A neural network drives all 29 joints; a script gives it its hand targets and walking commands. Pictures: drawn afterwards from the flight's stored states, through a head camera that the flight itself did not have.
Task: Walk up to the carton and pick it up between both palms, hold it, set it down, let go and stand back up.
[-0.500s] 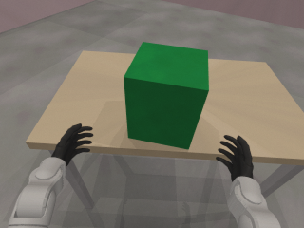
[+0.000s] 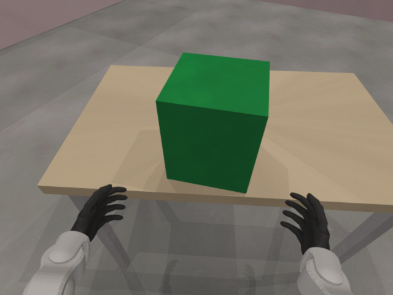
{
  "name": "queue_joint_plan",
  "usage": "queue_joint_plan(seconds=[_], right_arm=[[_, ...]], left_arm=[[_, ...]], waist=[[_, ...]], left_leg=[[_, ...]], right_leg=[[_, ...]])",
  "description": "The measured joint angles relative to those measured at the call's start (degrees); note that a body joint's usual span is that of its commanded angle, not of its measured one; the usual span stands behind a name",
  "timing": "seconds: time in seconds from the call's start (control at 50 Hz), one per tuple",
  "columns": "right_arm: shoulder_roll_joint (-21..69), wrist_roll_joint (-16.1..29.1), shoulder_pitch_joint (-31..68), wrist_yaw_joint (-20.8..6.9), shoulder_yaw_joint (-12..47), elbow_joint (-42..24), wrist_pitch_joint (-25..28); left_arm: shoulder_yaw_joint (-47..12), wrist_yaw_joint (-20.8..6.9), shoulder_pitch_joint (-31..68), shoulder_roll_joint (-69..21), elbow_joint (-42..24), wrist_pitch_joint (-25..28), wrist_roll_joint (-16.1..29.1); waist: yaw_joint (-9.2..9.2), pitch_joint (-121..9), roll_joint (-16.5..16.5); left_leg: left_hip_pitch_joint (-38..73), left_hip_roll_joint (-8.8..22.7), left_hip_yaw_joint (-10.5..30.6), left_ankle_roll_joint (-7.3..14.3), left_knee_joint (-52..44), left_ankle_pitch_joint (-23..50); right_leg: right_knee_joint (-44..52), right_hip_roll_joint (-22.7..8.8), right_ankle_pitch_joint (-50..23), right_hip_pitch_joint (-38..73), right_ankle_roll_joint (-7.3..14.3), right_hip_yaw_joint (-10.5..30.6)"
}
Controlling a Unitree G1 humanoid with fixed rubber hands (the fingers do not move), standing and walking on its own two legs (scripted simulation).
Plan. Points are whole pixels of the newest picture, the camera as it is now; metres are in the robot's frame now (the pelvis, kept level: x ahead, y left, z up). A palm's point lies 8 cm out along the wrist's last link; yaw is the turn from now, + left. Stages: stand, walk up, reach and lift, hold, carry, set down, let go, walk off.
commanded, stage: set down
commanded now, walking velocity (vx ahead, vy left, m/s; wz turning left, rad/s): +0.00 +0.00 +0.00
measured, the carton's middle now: (215, 123) +0.48 +0.02 +0.09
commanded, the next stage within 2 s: none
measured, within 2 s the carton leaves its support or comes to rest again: neither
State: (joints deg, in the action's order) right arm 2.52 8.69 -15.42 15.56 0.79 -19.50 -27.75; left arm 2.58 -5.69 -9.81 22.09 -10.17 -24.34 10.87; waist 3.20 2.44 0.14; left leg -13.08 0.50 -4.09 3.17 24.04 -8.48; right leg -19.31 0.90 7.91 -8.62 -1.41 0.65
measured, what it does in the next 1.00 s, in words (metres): stands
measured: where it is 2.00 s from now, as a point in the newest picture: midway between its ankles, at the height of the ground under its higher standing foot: outside the picture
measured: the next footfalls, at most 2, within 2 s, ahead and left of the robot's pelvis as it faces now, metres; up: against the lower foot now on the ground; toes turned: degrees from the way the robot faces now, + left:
none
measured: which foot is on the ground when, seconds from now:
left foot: down 0.00-1.00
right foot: down 0.00-1.00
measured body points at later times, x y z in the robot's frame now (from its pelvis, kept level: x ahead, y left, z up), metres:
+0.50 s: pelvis +0.03 -0.01 +0.00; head +0.06 +0.00 +0.45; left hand +0.23 +0.23 +0.01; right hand +0.24 -0.19 +0.02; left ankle +0.06 +0.08 -0.74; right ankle +0.03 -0.13 -0.74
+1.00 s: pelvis +0.03 -0.01 +0.00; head +0.07 +0.00 +0.45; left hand +0.21 +0.23 -0.04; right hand +0.21 -0.20 -0.04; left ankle +0.06 +0.08 -0.74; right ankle +0.03 -0.13 -0.74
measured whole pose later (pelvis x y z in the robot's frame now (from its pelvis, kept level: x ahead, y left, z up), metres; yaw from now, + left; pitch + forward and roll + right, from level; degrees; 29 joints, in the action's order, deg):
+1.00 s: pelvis +0.03 -0.01 +0.00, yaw +0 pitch +0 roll -1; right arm -3.6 8.7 -22.4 4.5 0.8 7.6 -1.1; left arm 1.2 -1.2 -16.7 15.1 6.7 -12.6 9.6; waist 3.2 4.5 -0.3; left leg -12.2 0.5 -4.1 1.8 22.3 -9.8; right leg -19.3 1.0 10.4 -8.6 -0.2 0.7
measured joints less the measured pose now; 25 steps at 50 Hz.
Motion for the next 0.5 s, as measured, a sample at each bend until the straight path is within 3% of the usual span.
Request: queue_joint_plan(seconds=[0.2,0.5], right_arm=[[-2.2,0.0,-0.6,-2.5,0.0,2.4,3.0],[-3.8,0.0,-6.9,-5.4,0.0,7.9,14.5]], left_arm=[[0.0,0.2,-0.8,-3.0,1.6,0.5,0.0],[0.0,0.8,-6.7,-3.8,4.7,7.1,0.0]], waist=[[0.00,1.1,0.0],[0.00,1.7,-0.3]], left_leg=[[0.6,0.0,0.0,-0.7,-1.3,0.0],[0.9,0.0,0.0,-1.3,-1.8,-1.2]], right_leg=[[0.0,0.0,0.8,0.0,0.6,0.0],[0.0,0.1,2.3,0.0,1.1,0.0]])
